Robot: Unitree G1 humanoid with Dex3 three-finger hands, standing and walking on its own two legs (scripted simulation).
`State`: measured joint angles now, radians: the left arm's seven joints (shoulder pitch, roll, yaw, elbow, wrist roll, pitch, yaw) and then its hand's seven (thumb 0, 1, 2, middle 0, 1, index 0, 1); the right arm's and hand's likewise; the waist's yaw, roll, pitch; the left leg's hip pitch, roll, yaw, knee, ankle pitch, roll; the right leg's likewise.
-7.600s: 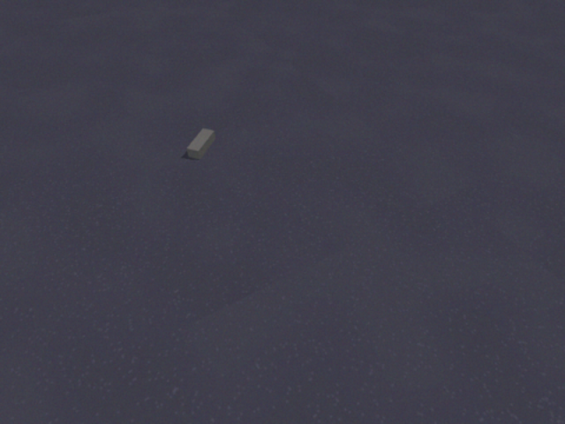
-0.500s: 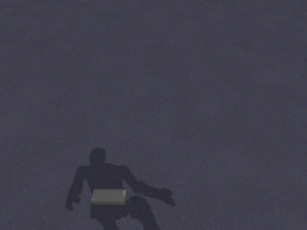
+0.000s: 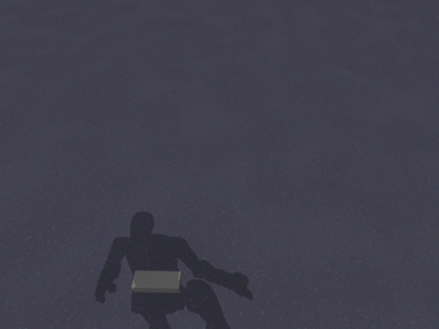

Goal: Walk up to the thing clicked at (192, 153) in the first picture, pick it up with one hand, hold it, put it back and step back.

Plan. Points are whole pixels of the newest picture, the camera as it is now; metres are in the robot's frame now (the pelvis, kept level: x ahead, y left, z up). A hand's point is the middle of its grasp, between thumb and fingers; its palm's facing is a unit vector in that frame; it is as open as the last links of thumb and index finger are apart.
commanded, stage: stand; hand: left
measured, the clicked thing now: (157, 281) +0.46 +0.25 -0.75
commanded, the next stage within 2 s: none
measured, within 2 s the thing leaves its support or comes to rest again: neither
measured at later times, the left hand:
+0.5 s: hand out of the picture +0.08 +0.25 -0.16, palm faces -0.02 -0.94 -0.34, open 7.3 cm
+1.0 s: hand out of the picture +0.07 +0.25 -0.16, palm faces -0.02 -0.94 -0.34, open 7.3 cm
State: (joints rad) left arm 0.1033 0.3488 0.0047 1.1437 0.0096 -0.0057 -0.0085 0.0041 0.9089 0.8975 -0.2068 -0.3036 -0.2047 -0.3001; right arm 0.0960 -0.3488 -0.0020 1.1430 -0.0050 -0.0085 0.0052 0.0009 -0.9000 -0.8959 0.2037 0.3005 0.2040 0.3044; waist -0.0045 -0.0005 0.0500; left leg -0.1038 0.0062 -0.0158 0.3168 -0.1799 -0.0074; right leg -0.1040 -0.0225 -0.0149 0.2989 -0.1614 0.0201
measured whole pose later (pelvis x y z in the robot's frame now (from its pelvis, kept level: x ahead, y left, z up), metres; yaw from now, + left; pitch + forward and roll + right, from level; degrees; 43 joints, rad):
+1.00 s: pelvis +0.00 +0.00 +0.00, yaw +0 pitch -2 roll +0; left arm 0.12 0.35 0.00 1.14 0.01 0.00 -0.01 0.00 0.91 0.90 -0.21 -0.30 -0.20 -0.30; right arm 0.11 -0.35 0.00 1.13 -0.01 -0.01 0.00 0.00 -0.90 -0.90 0.20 0.30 0.20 0.30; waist 0.00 0.00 0.05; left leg -0.10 0.01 -0.02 0.32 -0.19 -0.01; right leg -0.10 -0.02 -0.02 0.31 -0.17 0.01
